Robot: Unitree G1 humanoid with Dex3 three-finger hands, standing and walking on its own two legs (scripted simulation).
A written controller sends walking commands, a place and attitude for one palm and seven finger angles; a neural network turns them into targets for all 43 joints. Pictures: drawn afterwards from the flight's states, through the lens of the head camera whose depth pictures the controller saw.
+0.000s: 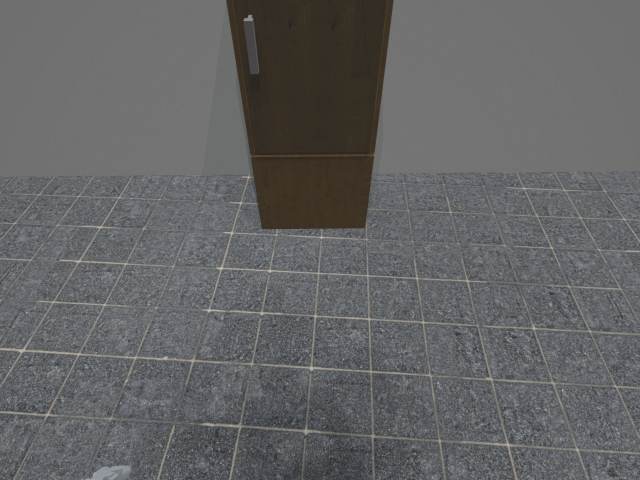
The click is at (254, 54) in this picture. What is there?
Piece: cupboard door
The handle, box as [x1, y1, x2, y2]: [243, 15, 258, 73]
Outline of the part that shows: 248,15 248,17 244,18 243,21 250,73 258,73 253,20 251,15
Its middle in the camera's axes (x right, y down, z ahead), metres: -0.20 -0.56 +1.11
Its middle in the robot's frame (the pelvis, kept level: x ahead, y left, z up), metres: +1.20 +0.26 +0.04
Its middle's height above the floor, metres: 0.81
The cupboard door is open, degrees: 0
